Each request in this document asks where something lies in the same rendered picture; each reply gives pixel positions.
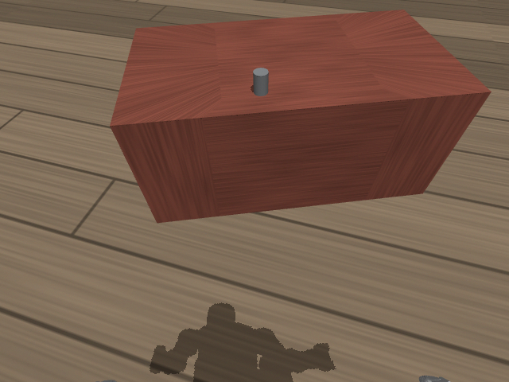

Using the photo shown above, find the can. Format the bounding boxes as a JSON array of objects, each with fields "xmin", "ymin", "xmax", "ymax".
[{"xmin": 253, "ymin": 68, "xmax": 269, "ymax": 96}]

